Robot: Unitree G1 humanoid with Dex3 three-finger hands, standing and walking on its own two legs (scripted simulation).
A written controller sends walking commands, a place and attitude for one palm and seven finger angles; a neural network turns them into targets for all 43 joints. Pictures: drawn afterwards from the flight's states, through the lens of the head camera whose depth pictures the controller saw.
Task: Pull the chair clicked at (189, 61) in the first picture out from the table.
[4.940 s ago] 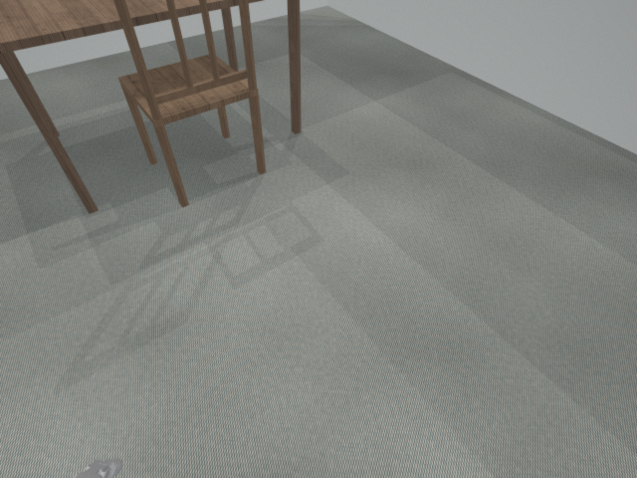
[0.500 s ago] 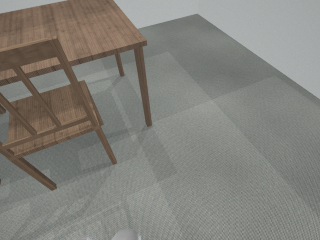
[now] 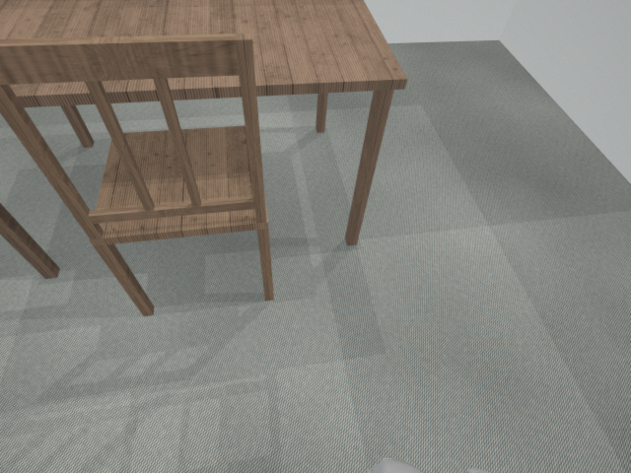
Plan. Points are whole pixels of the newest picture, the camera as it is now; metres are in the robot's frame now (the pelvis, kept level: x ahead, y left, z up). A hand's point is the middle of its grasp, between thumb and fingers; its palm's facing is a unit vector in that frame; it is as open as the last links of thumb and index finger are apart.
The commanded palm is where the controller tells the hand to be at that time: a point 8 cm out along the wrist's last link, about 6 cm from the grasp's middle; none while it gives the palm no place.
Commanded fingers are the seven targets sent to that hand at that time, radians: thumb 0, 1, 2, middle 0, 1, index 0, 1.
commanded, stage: turn to face it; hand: left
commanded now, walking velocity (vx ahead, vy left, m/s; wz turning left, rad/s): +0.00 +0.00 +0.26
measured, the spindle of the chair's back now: (125, 154) +0.67 +0.44 -0.08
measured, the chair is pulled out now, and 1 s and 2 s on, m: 0.00 0.00 0.00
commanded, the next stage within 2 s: take the last steps up to it in 0.14 s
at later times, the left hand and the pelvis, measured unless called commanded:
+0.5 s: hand out of the picture -0.01 +0.16 -0.16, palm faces +0.21 -0.95 -0.23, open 7.3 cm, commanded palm none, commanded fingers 0.00 0.90 0.90 -0.20 -0.30 -0.20 -0.30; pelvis +0.00 -0.03 +0.00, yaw +9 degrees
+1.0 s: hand (162, 448) +0.16 +0.23 -0.17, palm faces +0.16 -0.98 -0.16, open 7.4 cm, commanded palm none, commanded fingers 0.00 0.90 0.90 -0.20 -0.30 -0.20 -0.30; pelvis +0.12 +0.05 +0.00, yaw +8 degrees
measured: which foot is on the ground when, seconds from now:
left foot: down 0.00-0.16, up 0.18-0.60, down 0.62-1.00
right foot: up 0.00-0.14, down 0.16-0.64, up 0.66-1.00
